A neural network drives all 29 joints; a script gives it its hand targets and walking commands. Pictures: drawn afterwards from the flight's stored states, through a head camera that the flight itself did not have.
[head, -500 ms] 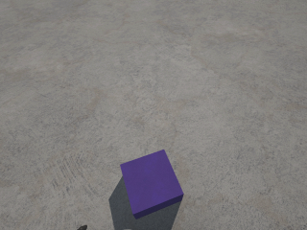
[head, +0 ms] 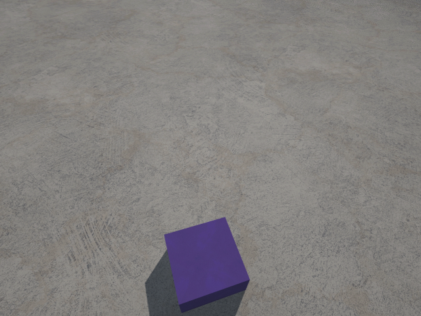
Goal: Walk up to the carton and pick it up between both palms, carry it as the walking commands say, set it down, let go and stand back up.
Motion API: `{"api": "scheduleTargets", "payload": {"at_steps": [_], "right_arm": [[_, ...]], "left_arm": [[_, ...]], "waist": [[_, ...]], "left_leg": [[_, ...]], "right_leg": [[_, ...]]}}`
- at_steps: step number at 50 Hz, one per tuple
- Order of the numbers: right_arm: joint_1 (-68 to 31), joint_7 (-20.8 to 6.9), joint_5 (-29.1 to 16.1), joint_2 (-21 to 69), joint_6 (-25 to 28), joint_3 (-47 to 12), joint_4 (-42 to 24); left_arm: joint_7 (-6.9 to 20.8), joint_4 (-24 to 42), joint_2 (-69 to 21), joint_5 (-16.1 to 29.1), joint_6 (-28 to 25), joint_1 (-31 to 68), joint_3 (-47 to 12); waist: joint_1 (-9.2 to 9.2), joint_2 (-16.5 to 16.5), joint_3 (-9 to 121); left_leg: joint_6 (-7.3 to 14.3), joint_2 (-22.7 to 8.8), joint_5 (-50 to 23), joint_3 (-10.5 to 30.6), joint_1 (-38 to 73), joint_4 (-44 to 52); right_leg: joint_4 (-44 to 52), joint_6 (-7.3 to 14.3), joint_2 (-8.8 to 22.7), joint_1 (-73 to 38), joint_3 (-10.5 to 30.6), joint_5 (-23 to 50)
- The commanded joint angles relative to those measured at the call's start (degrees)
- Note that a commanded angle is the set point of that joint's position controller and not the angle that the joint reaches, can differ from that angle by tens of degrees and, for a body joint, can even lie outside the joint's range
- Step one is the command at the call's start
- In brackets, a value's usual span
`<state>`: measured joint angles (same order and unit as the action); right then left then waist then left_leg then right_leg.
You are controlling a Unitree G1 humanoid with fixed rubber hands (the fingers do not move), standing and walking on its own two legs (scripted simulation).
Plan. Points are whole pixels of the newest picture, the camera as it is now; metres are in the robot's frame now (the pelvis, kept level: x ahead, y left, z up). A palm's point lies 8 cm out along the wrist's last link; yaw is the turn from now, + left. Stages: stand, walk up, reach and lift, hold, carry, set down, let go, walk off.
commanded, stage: walk up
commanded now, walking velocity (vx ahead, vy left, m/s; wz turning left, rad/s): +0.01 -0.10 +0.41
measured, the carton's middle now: (204, 262) +0.47 +0.05 -0.70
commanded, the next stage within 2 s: none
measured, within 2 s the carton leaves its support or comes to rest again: neither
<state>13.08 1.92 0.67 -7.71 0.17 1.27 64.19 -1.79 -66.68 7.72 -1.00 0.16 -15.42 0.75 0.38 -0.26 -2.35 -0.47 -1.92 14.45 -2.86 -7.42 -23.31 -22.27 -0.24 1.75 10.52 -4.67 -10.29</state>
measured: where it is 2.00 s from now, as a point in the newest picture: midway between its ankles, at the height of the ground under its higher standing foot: outside the picture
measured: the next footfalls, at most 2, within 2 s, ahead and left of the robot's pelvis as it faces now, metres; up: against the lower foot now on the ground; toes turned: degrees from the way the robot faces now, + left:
left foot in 0.42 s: +0.02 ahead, +0.07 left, +0.00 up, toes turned +14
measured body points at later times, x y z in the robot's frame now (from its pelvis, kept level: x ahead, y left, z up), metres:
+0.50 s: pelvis +0.01 -0.05 -0.01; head +0.03 -0.02 +0.43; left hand -0.05 +0.16 -0.19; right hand +0.10 -0.27 -0.16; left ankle -0.02 +0.06 -0.74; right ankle +0.02 -0.15 -0.73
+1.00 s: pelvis +0.02 -0.07 +0.00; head +0.03 -0.06 +0.45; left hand -0.02 +0.14 -0.17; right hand +0.05 -0.28 -0.16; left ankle -0.02 +0.06 -0.74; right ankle +0.04 -0.17 -0.74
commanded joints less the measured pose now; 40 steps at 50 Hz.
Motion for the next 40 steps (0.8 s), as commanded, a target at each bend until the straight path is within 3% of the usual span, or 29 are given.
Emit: {"api": "scheduleTargets", "payload": {"at_steps": [1, 2, 3, 4, 5, 6, 7, 8, 9, 10, 11, 12, 13, 15, 18, 19, 20, 21, 22, 23, 25, 26, 28, 29, 31, 33, 36, 38, 40], "right_arm": [[5.6, 0.2, 1.0, -9.3, 0.0, 2.7, -0.2], [5.7, 0.1, 1.0, -11.5, -0.2, 3.4, -1.2], [5.8, 0.3, 0.9, -11.8, -0.1, 3.3, -1.1], [3.0, 0.2, 0.7, -10.5, -0.1, 3.1, -1.6], [1.9, 0.1, 1.0, -11.6, -0.1, 3.4, -3.0], [-0.4, 0.0, 0.7, -10.7, -0.1, 3.1, -3.3], [-1.3, -0.1, 0.5, -10.1, -0.3, 2.8, -3.4], [-1.3, -0.2, 0.6, -9.4, -0.6, 2.7, -3.9], [-0.1, -0.5, 0.6, -6.0, -0.5, 2.0, -4.0], [-0.2, -0.4, 0.7, -3.9, -0.7, 1.8, -4.7], [-1.0, -0.3, 0.9, -4.9, -1.3, 2.4, -5.2], [0.0, -0.6, 0.9, -4.6, -1.5, 2.5, -4.9], [1.0, -0.9, 1.0, -4.1, -1.3, 2.7, -4.4], [3.4, -0.6, 0.7, -5.2, -1.6, 2.8, -3.8], [2.5, -0.1, 0.4, -2.8, -1.3, 1.5, -3.4], [4.8, 0.1, 0.2, -3.3, -0.9, 1.5, -2.7], [6.8, 0.4, 0.5, -3.4, -0.6, 1.4, -1.3], [8.0, 0.7, 1.0, -6.7, -0.1, 2.1, -1.2], [5.9, 0.7, 0.7, -9.5, 0.2, 2.5, -2.1], [5.8, 0.7, 1.1, -9.0, 0.3, 2.5, -2.1], [0.5, 0.9, 1.1, -7.4, 0.0, 2.2, -2.8], [-2.0, 0.8, 0.6, -7.6, -0.4, 2.3, -3.2], [-3.1, 0.6, 0.3, -6.4, -0.7, 2.2, -3.2], [-1.8, 0.4, -0.1, -6.2, -0.7, 2.2, -2.6], [0.0, 0.2, -0.1, -3.3, -1.1, 1.7, -1.8], [1.1, 0.1, 0.1, -3.1, -1.0, 1.6, -1.5], [2.9, 0.2, -0.2, -3.4, -1.0, 1.3, -0.3], [3.1, 0.3, -0.4, -4.6, -0.7, 1.4, 0.5], [3.7, 0.4, -0.2, -4.3, -0.4, 1.3, 0.4]], "left_arm": [[-1.6, 2.9, 9.3, 0.1, 0.1, -0.5, 2.7], [-1.7, 4.0, 7.3, 0.1, 0.5, -2.0, 2.1], [-1.7, 4.7, 4.6, 0.2, 0.7, -1.5, 1.5], [-1.7, 5.8, 3.9, 0.2, 0.6, -2.5, 0.9], [-1.6, 6.0, 4.6, 0.2, 0.5, -2.7, 0.8], [-1.4, 5.5, 4.1, 0.4, 0.0, -4.5, 0.3], [-1.3, 4.8, 4.3, 0.3, -0.3, -5.2, 0.5], [-1.6, 3.5, 5.5, 0.2, -0.7, -8.3, 0.8], [-2.1, 3.1, 7.8, 0.1, -0.5, -9.0, 1.9], [-2.1, 2.9, 10.9, -0.3, -0.4, -9.7, 2.6], [-2.2, 2.3, 12.5, -1.2, -0.6, -9.5, 3.1], [-2.3, 2.2, 10.5, -1.6, -0.6, -8.2, 2.5], [-2.6, 2.2, 8.0, -1.4, -0.2, -4.7, 2.1], [-2.3, 2.9, 7.7, -1.6, 0.3, 0.7, 2.4], [-2.2, 1.5, 7.1, -1.5, 0.7, -1.4, 2.6], [-2.1, 1.2, 6.9, -1.3, 0.6, -1.3, 2.5], [-2.0, 0.9, 5.8, -0.9, 0.5, -1.6, 1.8], [-1.8, 0.9, 2.9, -0.6, 0.1, -3.2, 1.0], [-1.9, 1.6, 1.8, 0.4, 0.8, -1.2, 1.1], [-1.8, 2.5, 1.8, 0.7, 1.1, -0.8, 1.2], [-1.4, 2.6, 2.7, 0.2, 0.5, -1.6, 0.9], [-1.2, 1.8, 3.0, -0.1, 0.1, -2.7, 0.6], [-1.5, 0.5, 2.8, -0.1, -0.5, -6.1, 0.5], [-1.7, 1.1, 3.3, -0.1, -0.5, -6.2, 1.0], [-1.8, -0.1, 5.9, -0.4, -0.9, -5.4, 1.5], [-2.0, 0.7, 5.6, -0.3, -1.0, -3.8, 1.6], [-2.0, 1.0, 4.5, -0.3, -1.2, -1.9, 1.4], [-1.9, 1.2, 4.8, 0.1, -1.1, -0.6, 1.6], [-1.8, 0.6, 5.1, 0.1, -0.9, -1.4, 1.9]], "waist": [[-0.92, -2.3, -2.1], [-1.79, 4.5, -2.8], [-2.23, 8.0, -3.3], [-0.43, 12.2, -3.9], [-0.75, 11.5, -1.5], [0.51, 12.9, -0.8], [1.24, 12.1, -0.9], [1.84, 5.7, 1.4], [2.04, -0.4, -1.0], [2.63, -9.4, -0.1], [2.75, -12.1, -0.9], [1.56, -9.4, 0.1], [0.13, -9.1, 0.5], [-1.67, -11.5, -0.7], [-1.77, -9.2, 0.5], [-3.08, -8.5, 1.5], [-3.26, -4.0, 0.1], [-3.2, 2.7, 1.2], [-2.92, 12.1, -1.1], [-3.34, 15.1, -2.3], [-0.88, 13.2, -0.2], [0.15, 11.7, 0.8], [1.07, 8.7, -0.2], [0.53, 5.6, -0.2], [-0.04, -6.5, -0.2], [-1.07, -5.5, -0.2], [-1.49, -6.5, -0.1], [-1.5, -2.1, -0.7], [-0.8, -4.6, 0.7]], "left_leg": [[4.3, -11.3, 0.6, 14.4, -6.3, 5.0], [7.2, -15.2, 1.2, 21.0, -4.8, 6.9], [9.4, -18.4, 0.4, 25.9, -5.5, 9.0], [9.1, -17.0, -1.6, 24.2, -9.7, 9.0], [8.8, -16.3, -3.1, 23.8, -9.9, 8.3], [6.4, -12.7, -5.0, 17.2, -11.3, 4.8], [5.0, -9.8, -3.0, 15.3, -14.1, 3.5], [3.3, -6.5, -1.5, 12.0, -15.9, -1.1], [1.1, -2.8, 0.9, 8.2, -21.1, -5.9], [-0.7, 2.6, 7.2, 1.0, -22.3, -15.3], [-1.9, 0.8, 16.4, 1.6, -23.6, -26.4], [-1.6, 0.0, 17.9, 3.4, -21.5, -30.4], [-1.4, -0.6, 16.6, 3.4, -19.2, -32.6], [-0.6, 0.3, 14.5, -0.7, -14.4, -30.6], [0.4, -0.8, 7.8, -2.7, -8.2, -12.2], [0.4, -0.6, 2.2, -3.7, -3.9, -5.4], [0.0, -2.3, -4.6, -2.6, -0.4, 0.0], [1.2, -10.1, -16.5, 5.1, 3.9, 0.4], [5.7, -17.6, -24.1, 14.1, 0.8, 4.0], [9.3, -20.7, -23.5, 18.4, -1.4, 6.2], [7.9, -15.2, -23.9, 11.4, -2.6, 3.8], [6.3, -12.3, -23.2, 7.9, -3.0, 2.6], [3.6, -8.8, -14.6, 5.6, -7.5, 1.9], [2.7, -7.5, -11.3, 4.8, -9.0, 0.5], [-0.3, -2.5, -4.7, -0.4, -6.9, -3.2], [-0.3, -2.2, -3.1, -1.4, -5.4, -3.8], [-0.1, -3.4, -7.3, -0.4, -3.0, -1.8], [-0.5, -4.4, -11.3, 0.4, -3.9, -1.1], [-0.2, -4.5, -10.7, 0.2, -3.9, -0.3]], "right_leg": [[-5.0, -1.6, 4.2, 3.7, -2.6, -5.3], [-10.0, -2.6, 2.4, 10.3, -2.7, -8.9], [-15.9, -3.1, 1.7, 13.4, -1.8, -11.3], [-18.4, -2.6, 2.5, 11.7, 0.3, -13.5], [-19.0, -2.4, 2.4, 10.9, 1.3, -14.1], [-13.9, -2.2, 3.6, 7.3, 1.4, -12.2], [-7.9, -1.8, 3.1, 2.4, -0.3, -9.4], [0.0, -1.0, 5.5, -2.6, 1.4, -8.4], [3.3, 0.4, 10.1, -5.3, 6.5, -7.1], [10.1, 5.1, 18.8, -4.5, 15.6, -7.2], [11.4, 9.0, 24.8, -2.0, 21.1, -0.6], [9.0, 10.1, 23.4, -1.2, 18.8, 5.0], [7.4, 9.7, 19.8, 0.0, 12.5, 7.5], [6.1, 8.2, 14.3, 5.5, 4.3, 9.6], [1.3, 6.6, 11.6, 2.3, 2.9, 10.1], [-1.2, 5.5, 11.0, 2.4, 1.6, 9.8], [-5.0, 4.1, 10.5, 4.0, 0.3, 10.6], [-10.2, 0.8, 6.6, 9.0, -2.7, 3.6], [-13.5, -1.5, 3.0, 13.6, -3.6, -8.3], [-19.0, -1.7, 3.2, 14.2, -1.7, -14.7], [-17.9, -1.5, 3.9, 9.9, 0.8, -15.5], [-13.5, -1.5, 3.4, 7.2, -0.1, -13.2], [-6.7, -1.9, 4.2, 1.8, -1.8, -0.1], [-4.6, -1.9, 5.4, -0.4, -1.3, 4.6], [1.4, 0.7, 11.3, 0.4, 5.1, 9.1], [1.9, 2.6, 13.2, 0.9, 6.3, 9.9], [2.9, 1.5, 11.0, 0.5, 2.8, 8.6], [1.7, 1.3, 10.6, 0.0, 2.3, 10.5], [2.1, 1.6, 10.0, -1.7, 1.2, 5.8]]}}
